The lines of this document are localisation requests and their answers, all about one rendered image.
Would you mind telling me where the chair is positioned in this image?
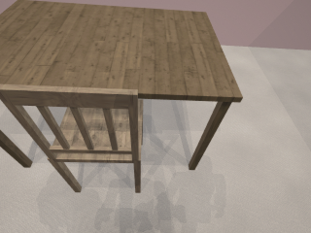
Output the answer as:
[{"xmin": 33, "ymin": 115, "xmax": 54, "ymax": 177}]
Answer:
[{"xmin": 0, "ymin": 83, "xmax": 144, "ymax": 193}]

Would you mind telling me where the table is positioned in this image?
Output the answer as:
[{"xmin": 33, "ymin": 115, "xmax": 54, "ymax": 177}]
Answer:
[{"xmin": 0, "ymin": 0, "xmax": 243, "ymax": 170}]

